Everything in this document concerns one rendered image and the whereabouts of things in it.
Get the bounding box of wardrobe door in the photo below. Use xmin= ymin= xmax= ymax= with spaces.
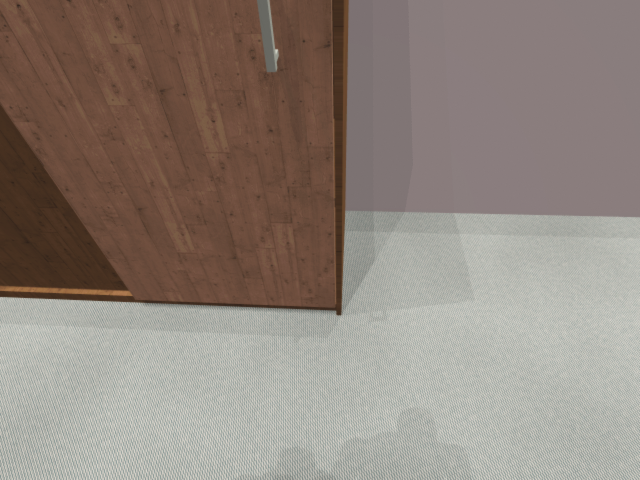
xmin=0 ymin=0 xmax=336 ymax=308
xmin=0 ymin=105 xmax=129 ymax=291

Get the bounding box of handle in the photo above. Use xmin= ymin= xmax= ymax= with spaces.
xmin=257 ymin=0 xmax=279 ymax=72

